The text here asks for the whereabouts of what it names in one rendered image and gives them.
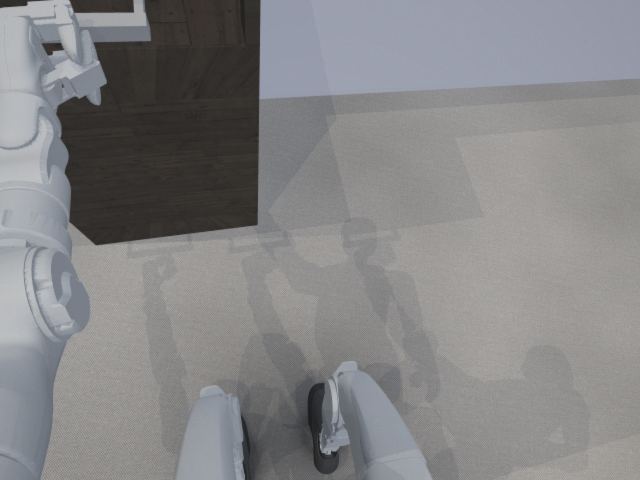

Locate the handle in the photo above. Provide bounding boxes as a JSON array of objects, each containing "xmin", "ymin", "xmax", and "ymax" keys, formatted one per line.
[{"xmin": 39, "ymin": 0, "xmax": 151, "ymax": 43}]

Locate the drawer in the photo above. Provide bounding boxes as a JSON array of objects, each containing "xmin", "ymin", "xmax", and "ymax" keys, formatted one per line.
[{"xmin": 0, "ymin": 0, "xmax": 242, "ymax": 48}]

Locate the cabinet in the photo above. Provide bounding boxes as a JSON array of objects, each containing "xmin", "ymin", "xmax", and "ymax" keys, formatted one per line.
[{"xmin": 44, "ymin": 0, "xmax": 261, "ymax": 245}]

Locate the robot left hand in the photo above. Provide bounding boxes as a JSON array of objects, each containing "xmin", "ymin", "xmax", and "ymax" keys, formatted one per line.
[{"xmin": 0, "ymin": 0, "xmax": 107, "ymax": 113}]

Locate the left robot upper arm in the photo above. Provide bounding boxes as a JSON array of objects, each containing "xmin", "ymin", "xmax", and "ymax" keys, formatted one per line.
[{"xmin": 0, "ymin": 246, "xmax": 90, "ymax": 480}]

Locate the robot right shin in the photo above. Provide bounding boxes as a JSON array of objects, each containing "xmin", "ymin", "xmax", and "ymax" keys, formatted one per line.
[{"xmin": 319, "ymin": 361, "xmax": 358, "ymax": 453}]

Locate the left robot forearm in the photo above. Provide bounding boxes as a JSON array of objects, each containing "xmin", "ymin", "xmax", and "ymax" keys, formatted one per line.
[{"xmin": 0, "ymin": 92, "xmax": 72, "ymax": 261}]

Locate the right robot foot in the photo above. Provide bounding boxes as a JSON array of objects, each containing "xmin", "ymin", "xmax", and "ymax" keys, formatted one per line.
[{"xmin": 308, "ymin": 383, "xmax": 339, "ymax": 474}]

